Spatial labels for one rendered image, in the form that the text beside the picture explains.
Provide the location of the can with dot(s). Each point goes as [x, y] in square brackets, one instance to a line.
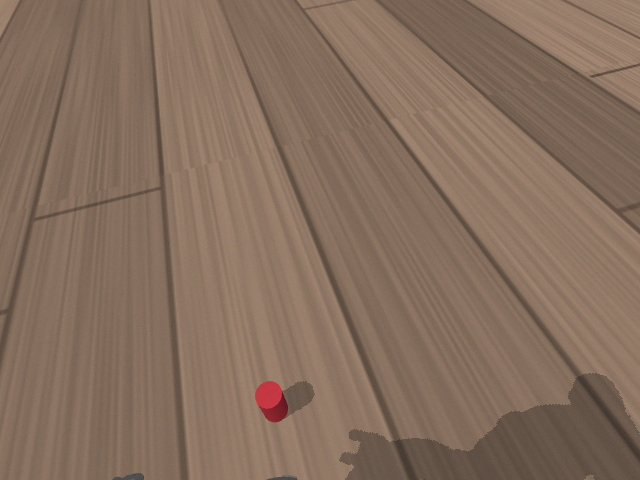
[271, 401]

